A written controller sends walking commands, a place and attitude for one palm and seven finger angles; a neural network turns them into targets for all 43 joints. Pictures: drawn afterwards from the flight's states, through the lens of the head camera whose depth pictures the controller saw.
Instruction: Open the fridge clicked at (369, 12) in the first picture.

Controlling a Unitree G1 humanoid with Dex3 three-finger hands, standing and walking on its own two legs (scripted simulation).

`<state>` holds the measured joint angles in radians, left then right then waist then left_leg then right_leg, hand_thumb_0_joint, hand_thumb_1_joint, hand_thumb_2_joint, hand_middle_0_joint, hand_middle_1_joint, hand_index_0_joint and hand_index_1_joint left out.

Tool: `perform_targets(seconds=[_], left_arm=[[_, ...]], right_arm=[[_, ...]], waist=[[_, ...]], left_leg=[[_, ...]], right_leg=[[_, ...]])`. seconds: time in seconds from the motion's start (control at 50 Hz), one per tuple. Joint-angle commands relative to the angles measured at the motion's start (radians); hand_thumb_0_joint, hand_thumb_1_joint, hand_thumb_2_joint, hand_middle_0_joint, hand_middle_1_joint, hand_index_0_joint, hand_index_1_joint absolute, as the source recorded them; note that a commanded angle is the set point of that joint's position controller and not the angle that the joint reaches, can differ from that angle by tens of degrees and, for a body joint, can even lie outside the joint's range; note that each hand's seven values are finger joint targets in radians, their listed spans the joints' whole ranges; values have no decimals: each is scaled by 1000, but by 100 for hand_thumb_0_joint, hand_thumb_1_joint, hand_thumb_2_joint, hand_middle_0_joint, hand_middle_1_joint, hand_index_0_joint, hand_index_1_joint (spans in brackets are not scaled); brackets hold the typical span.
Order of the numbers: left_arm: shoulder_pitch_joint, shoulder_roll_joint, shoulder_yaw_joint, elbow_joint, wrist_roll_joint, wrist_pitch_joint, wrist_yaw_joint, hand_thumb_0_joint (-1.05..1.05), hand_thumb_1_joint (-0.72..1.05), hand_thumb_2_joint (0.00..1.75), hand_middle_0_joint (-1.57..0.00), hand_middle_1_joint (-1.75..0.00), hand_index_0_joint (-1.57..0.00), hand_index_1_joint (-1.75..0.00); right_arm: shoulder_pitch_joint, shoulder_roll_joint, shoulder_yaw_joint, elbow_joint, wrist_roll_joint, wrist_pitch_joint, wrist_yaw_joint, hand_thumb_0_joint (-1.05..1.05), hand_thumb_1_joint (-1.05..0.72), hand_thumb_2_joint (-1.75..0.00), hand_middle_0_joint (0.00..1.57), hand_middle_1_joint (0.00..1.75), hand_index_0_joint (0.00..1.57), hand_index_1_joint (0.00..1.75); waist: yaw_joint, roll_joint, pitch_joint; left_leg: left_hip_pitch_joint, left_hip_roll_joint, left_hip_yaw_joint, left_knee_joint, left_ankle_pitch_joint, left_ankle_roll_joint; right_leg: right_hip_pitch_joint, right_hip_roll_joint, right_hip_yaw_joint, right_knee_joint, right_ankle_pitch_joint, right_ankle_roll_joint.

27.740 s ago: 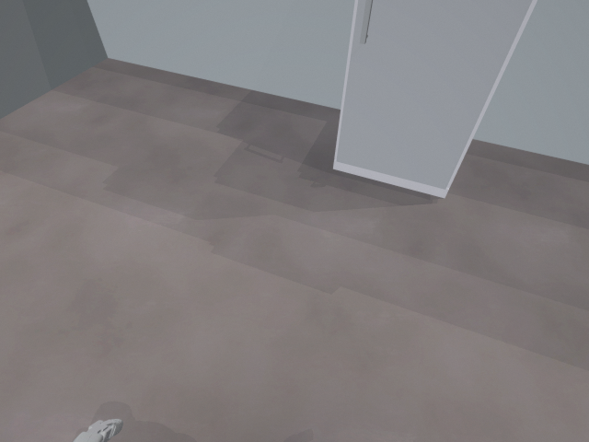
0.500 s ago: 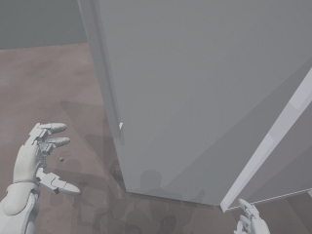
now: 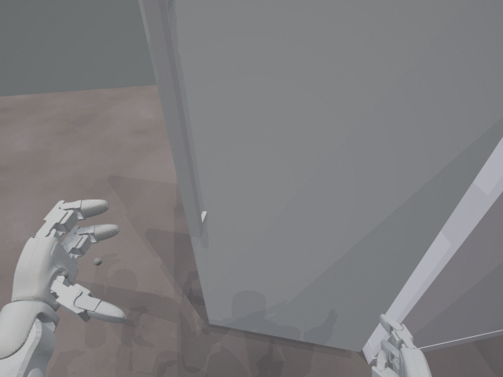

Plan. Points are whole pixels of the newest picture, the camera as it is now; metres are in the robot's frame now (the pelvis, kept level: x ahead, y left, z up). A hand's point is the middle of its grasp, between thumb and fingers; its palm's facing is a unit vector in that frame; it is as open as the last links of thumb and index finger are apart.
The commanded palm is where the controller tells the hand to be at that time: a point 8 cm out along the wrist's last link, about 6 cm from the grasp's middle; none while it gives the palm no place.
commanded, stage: draw the hand back to the body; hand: left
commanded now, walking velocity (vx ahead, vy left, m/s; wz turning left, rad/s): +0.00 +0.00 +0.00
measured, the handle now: (186, 141) +0.44 +0.19 +0.18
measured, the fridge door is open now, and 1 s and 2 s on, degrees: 69 69 69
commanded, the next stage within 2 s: step back with the hand held close in 1.06 s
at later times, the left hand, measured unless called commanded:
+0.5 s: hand (69, 255) +0.20 +0.27 +0.16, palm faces +0.45 -0.82 -0.35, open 10.6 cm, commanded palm +0.15 +0.30 +0.17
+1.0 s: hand (58, 255) +0.19 +0.27 +0.17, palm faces +0.47 -0.81 -0.36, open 7.5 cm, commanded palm +0.15 +0.31 +0.18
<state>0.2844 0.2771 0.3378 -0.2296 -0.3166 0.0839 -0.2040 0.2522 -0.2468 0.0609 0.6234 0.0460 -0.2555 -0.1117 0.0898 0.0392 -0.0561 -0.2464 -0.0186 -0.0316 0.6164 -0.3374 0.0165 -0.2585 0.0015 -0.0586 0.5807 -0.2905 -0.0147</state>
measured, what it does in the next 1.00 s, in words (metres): stands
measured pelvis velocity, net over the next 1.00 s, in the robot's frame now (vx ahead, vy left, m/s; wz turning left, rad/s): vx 0.01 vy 0.00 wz -0.02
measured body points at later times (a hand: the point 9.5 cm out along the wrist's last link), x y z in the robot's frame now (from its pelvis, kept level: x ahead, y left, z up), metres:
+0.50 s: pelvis +0.00 +0.00 +0.01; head -0.03 -0.02 +0.46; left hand +0.17 +0.31 +0.18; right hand +0.17 -0.22 -0.07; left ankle +0.00 +0.11 -0.73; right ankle +0.01 -0.11 -0.73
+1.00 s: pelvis +0.01 +0.00 +0.01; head -0.02 -0.01 +0.46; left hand +0.16 +0.31 +0.19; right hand +0.19 -0.21 -0.07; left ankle +0.00 +0.11 -0.73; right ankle +0.01 -0.11 -0.73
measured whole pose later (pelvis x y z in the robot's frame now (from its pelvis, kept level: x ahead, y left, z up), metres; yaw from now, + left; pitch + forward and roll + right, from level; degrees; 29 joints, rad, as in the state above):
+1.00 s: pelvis +0.01 +0.00 +0.01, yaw -1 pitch -6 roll +0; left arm 0.43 0.33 0.34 -0.34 -0.07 -0.07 0.10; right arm 0.20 -0.22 0.03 0.67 -0.01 -0.14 -0.09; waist 0.09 0.05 0.02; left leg -0.06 -0.02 -0.01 0.42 -0.25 0.02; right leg -0.09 0.00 -0.04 0.40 -0.21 -0.01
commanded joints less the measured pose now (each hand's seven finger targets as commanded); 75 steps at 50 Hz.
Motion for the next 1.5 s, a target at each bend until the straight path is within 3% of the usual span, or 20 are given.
perform_targets(seconds=[0.0,0.02,0.04,0.08,0.1,0.2,0.3,0.36,0.48,0.66,0.76,0.86,1.14,1.16,1.18,1.2,1.22,1.34,1.38,1.48], left_arm=[[-161,260,79,-221,154,-118,207,0,-30,32,-24,-100,-24,-100],[-105,207,39,-198,161,-118,229,0,-26,34,-24,-98,-24,-98],[-77,225,49,-225,178,-127,248,0,-22,36,-24,-96,-24,-96],[-75,223,39,-269,197,-149,273,0,-15,39,-24,-92,-24,-92],[-81,224,35,-281,204,-161,284,0,-12,41,-24,-89,-24,-89],[-88,249,60,-247,223,-189,317,0,7,50,-23,-79,-23,-79],[-83,253,73,-263,237,-214,329,0,25,58,-22,-68,-22,-68],[-28,255,88,-259,235,-221,327,0,36,64,-22,-62,-22,-62],[-1,261,108,-276,236,-229,321,0,57,74,-21,-49,-21,-49],[37,269,138,-334,236,-234,318,0,90,90,-20,-30,-20,-30],[21,251,116,-302,236,-223,316,0,90,90,-20,-30,-20,-30],[23,262,126,-341,241,-224,320,0,90,90,-20,-30,-20,-30],[34,255,126,-315,242,-213,317,0,90,90,-20,-30,-20,-30],[-52,222,67,-361,245,-216,313,0,90,90,-20,-30,-20,-30],[-178,372,212,-428,257,-268,334,0,90,90,-20,-30,-20,-30],[-48,281,149,-327,255,-276,328,0,90,90,-20,-30,-20,-30],[27,256,127,-308,263,-273,326,0,90,90,-20,-30,-20,-30],[184,286,175,-413,264,-298,337,0,90,90,-20,-30,-20,-30],[227,303,201,-452,261,-304,342,0,90,90,-20,-30,-20,-30],[256,315,229,-467,258,-314,348,0,90,90,-20,-30,-20,-30]], right_arm=[[-136,-101,-45,-145,-43,-54,-8,0,-90,-90,20,30,20,30],[-136,-98,-43,-149,-41,-45,-2,0,-90,-90,20,30,20,30],[-144,-103,-50,-147,-42,-35,1,0,-90,-90,20,30,20,30],[-151,-95,-46,-147,-45,-17,6,0,-90,-90,20,30,20,30],[-152,-93,-45,-145,-48,-14,9,0,-90,-90,20,30,20,30],[-173,-92,-51,-136,-48,12,1,0,-90,-90,20,30,20,30],[-182,-88,-54,-124,-49,20,0,0,-90,-90,20,30,20,30],[-186,-89,-59,-122,-52,23,2,0,-90,-90,20,30,20,30],[-190,-87,-65,-120,-53,35,11,0,-90,-90,20,30,20,30],[-187,-82,-72,-127,-55,43,17,0,-90,-90,20,30,20,30],[-185,-85,-73,-124,-54,56,14,0,-90,-90,20,30,20,30],[-183,-85,-73,-128,-59,54,15,0,-90,-90,20,30,20,30],[-192,-83,-73,-124,-58,68,19,0,-90,-90,20,30,20,30],[-199,-81,-67,-130,-59,65,20,0,-90,-90,20,30,20,30],[-203,-110,-71,-174,-43,84,23,0,-90,-90,20,30,20,30],[-189,-99,-73,-151,-52,97,22,0,-90,-90,20,30,20,30],[-188,-99,-77,-156,-57,108,26,0,-90,-90,20,30,20,30],[-162,-110,-100,-200,-56,157,28,0,-90,-90,20,30,20,30],[-158,-105,-104,-221,-52,171,27,0,-90,-90,20,30,20,30],[-154,-104,-112,-247,-44,183,19,0,-90,-90,20,30,20,30]], waist=[[-25,9,0],[-27,-24,24],[-15,-39,-10],[-17,58,-24],[-19,67,-29],[-23,-23,26],[-17,47,12],[-8,-1,-3],[-5,8,32],[-4,29,21],[-12,23,58],[-4,36,-13],[-3,24,36],[-16,36,31],[-51,26,91],[-57,-40,88],[-55,-66,84],[-59,37,-117],[-60,34,-165],[-61,23,-135]], left_leg=[[-40,6,-14,-152,153,5],[-46,11,-20,-161,141,3],[-21,15,-12,-163,171,10],[18,15,-3,-183,174,5],[25,15,-5,-193,164,4],[31,20,5,-227,106,14],[70,18,6,-255,129,12],[85,22,11,-258,179,15],[87,24,13,-272,213,10],[116,25,21,-272,257,8],[115,27,21,-282,224,11],[134,22,17,-275,285,9],[119,29,13,-289,261,3],[123,25,9,-292,257,4],[36,46,-15,-254,172,28],[39,38,-31,-229,160,29],[51,36,-29,-209,186,31],[51,74,-40,-190,459,11],[26,88,-45,-184,512,11],[-74,111,-70,-215,432,23]], right_leg=[[51,-22,40,-149,88,-8],[51,-23,33,-140,77,-6],[80,-24,37,-150,103,-6],[98,-27,37,-150,109,-6],[107,-29,36,-155,101,-7],[106,-24,40,-209,24,2],[137,-26,39,-219,51,-3],[166,-25,38,-222,97,1],[175,-22,35,-231,131,0],[190,-21,38,-239,178,0],[163,-18,36,-252,137,2],[210,-21,34,-231,204,-1],[193,-16,29,-247,167,-4],[191,-19,30,-241,169,-2],[100,-57,124,-294,168,2],[71,-81,135,-312,139,-4],[49,-92,152,-323,150,-8],[153,-96,100,-166,409,-5],[185,-85,94,-117,458,2],[181,-64,94,-54,420,16]])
